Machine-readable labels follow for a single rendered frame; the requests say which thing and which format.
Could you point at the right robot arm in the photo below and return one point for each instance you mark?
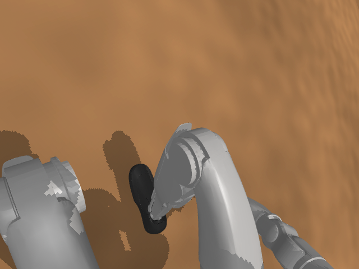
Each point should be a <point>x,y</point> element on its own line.
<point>291,251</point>

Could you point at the right robot foot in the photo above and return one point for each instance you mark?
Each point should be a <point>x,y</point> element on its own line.
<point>142,185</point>

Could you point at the right robot hand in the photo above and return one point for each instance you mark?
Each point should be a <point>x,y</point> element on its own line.
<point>257,209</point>

